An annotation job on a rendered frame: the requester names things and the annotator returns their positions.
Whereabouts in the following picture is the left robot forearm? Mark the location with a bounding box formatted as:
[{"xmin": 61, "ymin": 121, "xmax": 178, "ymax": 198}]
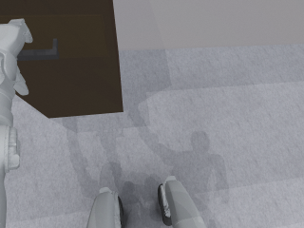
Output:
[{"xmin": 0, "ymin": 48, "xmax": 17, "ymax": 127}]

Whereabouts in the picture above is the left robot upper arm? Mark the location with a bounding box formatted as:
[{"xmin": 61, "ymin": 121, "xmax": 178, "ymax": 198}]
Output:
[{"xmin": 0, "ymin": 124, "xmax": 21, "ymax": 228}]

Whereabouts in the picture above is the cabinet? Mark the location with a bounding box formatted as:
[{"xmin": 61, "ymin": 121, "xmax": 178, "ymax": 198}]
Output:
[{"xmin": 0, "ymin": 0, "xmax": 124, "ymax": 119}]

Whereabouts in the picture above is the robot left hand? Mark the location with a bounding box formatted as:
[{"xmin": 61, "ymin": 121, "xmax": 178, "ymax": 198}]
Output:
[{"xmin": 0, "ymin": 18, "xmax": 33, "ymax": 96}]

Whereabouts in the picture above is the robot left thigh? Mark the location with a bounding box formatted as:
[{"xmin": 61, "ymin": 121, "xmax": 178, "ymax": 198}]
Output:
[{"xmin": 86, "ymin": 191, "xmax": 120, "ymax": 228}]

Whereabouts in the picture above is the robot right thigh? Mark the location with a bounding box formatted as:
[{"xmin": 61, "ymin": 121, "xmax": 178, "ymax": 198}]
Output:
[{"xmin": 160, "ymin": 180, "xmax": 207, "ymax": 228}]

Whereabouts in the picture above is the drawer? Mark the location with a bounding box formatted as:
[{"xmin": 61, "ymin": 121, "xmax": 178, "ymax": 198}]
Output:
[{"xmin": 0, "ymin": 14, "xmax": 108, "ymax": 58}]

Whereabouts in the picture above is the robot thigh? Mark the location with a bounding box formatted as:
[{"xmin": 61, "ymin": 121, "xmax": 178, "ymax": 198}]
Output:
[
  {"xmin": 160, "ymin": 180, "xmax": 207, "ymax": 228},
  {"xmin": 86, "ymin": 191, "xmax": 120, "ymax": 228}
]

